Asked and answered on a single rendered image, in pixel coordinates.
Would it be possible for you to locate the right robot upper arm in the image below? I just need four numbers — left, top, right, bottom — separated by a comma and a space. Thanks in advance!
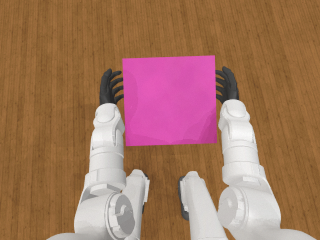
217, 185, 317, 240

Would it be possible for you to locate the robot right hand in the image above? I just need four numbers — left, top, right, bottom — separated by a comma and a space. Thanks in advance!
215, 66, 240, 105

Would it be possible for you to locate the robot shin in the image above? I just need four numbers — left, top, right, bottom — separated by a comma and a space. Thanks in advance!
126, 169, 146, 205
183, 171, 206, 211

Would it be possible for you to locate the left robot upper arm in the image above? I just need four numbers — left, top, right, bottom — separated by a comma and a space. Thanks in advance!
46, 192, 135, 240

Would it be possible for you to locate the robot left forearm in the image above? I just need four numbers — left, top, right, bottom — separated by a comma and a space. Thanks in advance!
74, 103, 127, 232

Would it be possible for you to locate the carton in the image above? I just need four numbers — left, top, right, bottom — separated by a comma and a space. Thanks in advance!
122, 55, 217, 146

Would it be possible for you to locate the robot left hand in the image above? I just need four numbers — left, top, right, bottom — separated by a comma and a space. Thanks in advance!
99, 68, 124, 106

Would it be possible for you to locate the right robot shin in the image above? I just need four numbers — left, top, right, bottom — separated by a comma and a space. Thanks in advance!
183, 171, 206, 211

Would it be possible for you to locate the robot right forearm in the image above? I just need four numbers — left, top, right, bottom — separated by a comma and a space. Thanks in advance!
218, 99, 281, 221

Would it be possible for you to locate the left robot shin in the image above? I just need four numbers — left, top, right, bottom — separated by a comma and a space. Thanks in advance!
126, 169, 146, 205

